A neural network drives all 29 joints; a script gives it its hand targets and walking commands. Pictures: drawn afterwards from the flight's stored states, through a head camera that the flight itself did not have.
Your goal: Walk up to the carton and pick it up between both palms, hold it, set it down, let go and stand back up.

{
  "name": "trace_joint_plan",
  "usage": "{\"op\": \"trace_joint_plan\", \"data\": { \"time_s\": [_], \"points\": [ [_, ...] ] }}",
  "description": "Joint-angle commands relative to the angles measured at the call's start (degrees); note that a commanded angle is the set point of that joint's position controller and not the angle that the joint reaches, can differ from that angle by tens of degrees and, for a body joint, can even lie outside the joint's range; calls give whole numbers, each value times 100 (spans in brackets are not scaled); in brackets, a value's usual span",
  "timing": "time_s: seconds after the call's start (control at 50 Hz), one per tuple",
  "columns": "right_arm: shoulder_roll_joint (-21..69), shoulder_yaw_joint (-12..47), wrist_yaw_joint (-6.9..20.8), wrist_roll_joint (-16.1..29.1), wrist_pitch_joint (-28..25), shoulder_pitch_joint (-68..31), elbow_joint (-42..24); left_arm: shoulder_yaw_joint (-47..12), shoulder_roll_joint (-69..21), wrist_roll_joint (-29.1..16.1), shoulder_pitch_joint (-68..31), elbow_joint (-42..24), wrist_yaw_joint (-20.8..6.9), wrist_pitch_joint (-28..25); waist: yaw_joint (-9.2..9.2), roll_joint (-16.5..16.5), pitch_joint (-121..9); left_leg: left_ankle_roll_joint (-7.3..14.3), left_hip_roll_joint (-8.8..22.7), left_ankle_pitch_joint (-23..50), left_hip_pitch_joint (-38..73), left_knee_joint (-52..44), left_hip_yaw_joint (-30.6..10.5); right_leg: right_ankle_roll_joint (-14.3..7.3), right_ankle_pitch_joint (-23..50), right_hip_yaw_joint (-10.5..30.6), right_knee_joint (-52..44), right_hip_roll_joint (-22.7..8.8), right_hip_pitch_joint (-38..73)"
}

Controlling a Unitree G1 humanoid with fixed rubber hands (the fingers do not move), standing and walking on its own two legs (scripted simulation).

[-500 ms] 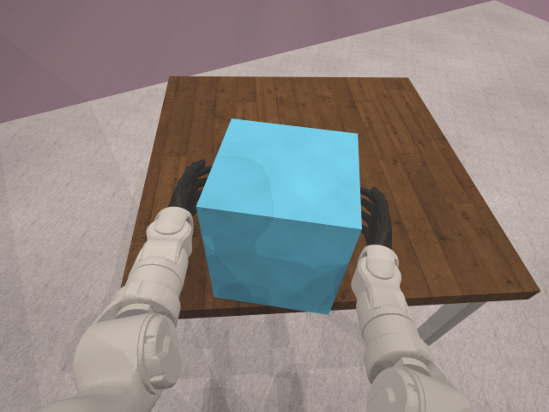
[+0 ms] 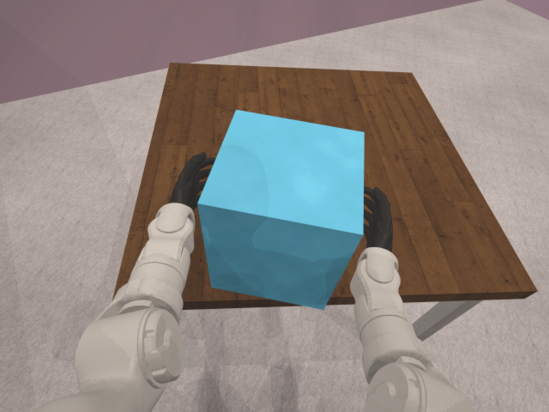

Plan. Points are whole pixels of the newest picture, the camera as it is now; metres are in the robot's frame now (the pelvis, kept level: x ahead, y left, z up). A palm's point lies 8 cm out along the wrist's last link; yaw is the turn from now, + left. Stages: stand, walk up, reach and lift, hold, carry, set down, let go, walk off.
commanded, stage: set down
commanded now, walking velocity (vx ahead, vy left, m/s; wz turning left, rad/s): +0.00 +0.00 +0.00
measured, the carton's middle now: (282, 215) +0.44 -0.02 +0.00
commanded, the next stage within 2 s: none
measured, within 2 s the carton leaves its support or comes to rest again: neither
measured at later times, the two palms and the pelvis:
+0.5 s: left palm (185, 203) +0.43 +0.13 +0.05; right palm (376, 242) +0.36 -0.16 +0.04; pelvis +0.00 +0.00 +0.00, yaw +0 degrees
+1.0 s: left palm (186, 207) +0.43 +0.13 +0.04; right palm (376, 246) +0.36 -0.16 +0.03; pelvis +0.00 +0.00 +0.00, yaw +0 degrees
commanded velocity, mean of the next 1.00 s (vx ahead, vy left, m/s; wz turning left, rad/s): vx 0.00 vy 0.00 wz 0.00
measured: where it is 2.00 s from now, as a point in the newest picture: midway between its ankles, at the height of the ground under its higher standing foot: outside the picture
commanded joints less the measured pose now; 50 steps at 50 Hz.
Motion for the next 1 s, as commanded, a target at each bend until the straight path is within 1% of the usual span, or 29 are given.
{"op": "trace_joint_plan", "data": {
  "time_s": [0.0, 0.1, 0.24, 0.34, 0.38, 0.6, 0.74, 0.82, 0.86, 0.9, 0.92, 0.96, 0.98],
  "points": [
    [2575, 1854, 884, -583, -188, -3296, 11, -965, -2944, 326, -2979, -268, -775, -168, 13, 753, -3024, -530, 238, 1986, -35, -313, 113, 89, 1298, -2, 394, -31, 2002],
    [2579, 1688, 878, -734, -152, -3122, 15, -754, -2866, 501, -2842, -271, -778, -105, 44, 722, -2870, -479, 222, 1735, -160, -368, 150, 117, 1201, -12, 386, -46, 2018],
    [2561, 1592, 875, -818, -168, -2923, 60, -573, -2774, 643, -2693, -395, -788, -62, 75, 693, -2746, -468, 213, 1775, -178, -360, 173, 149, 1237, -40, 411, -39, 2016],
    [2547, 1521, 843, -864, -176, -2766, 99, -474, -2729, 735, -2551, -464, -822, 5, 42, 672, -2561, -450, 190, 1716, -260, -354, 180, 176, 1277, -47, 417, -45, 2031],
    [2540, 1507, 838, -871, -171, -2691, 123, -406, -2678, 781, -2498, -502, -829, 24, 70, 664, -2491, -425, 182, 1631, -315, -379, 188, 181, 1244, -41, 424, -55, 2059],
    [2485, 1375, 805, -952, -182, -2340, 123, -211, -2581, 964, -2197, -738, -865, 141, 62, 646, -2323, -391, 165, 1609, -343, -340, 191, 197, 1228, -71, 433, -54, 1981],
    [2309, 1297, 788, -954, -167, -2121, 203, -100, -2403, 1040, -2044, -838, -846, 176, 73, 643, -2189, -382, 158, 1621, -306, -319, 193, 201, 1163, -73, 416, -51, 1899],
    [1977, 1202, 737, -906, -144, -1993, 255, -63, -2084, 1015, -1992, -870, -769, 166, 65, 671, -2092, -403, 178, 1596, -228, -323, 196, 204, 1039, -76, 403, -36, 1805],
    [1326, 1075, 622, -761, -135, -1835, 303, -51, -1459, 893, -1934, -890, -621, 142, 19, 712, -2058, -436, 187, 1584, -191, -296, 202, 202, 991, -50, 420, -22, 1736],
    [557, 936, 423, -523, -126, -1672, 366, -53, -627, 696, -1899, -965, -385, 82, -26, 739, -1996, -434, 189, 1472, -231, -274, 211, 204, 880, -4, 440, -24, 1635],
    [82, 981, 275, -258, -122, -1630, 414, -185, -113, 460, -1881, -975, -212, 40, -61, 765, -2049, -432, 196, 1445, -287, -225, 204, 189, 906, 45, 480, -7, 1571],
    [-329, 1387, 14, 414, -124, -1840, 537, -759, 460, -238, -2110, -899, 104, -83, -141, 853, -2431, -426, 215, 1428, -553, -56, 134, 139, 1075, 152, 606, 23, 1363],
    [-431, 1591, -80, 721, -136, -1987, 593, -1027, 623, -577, -2278, -792, 217, -166, -188, 899, -2756, -431, 224, 1432, -689, 58, 98, 106, 1197, 204, 693, 16, 1230]
  ]
}}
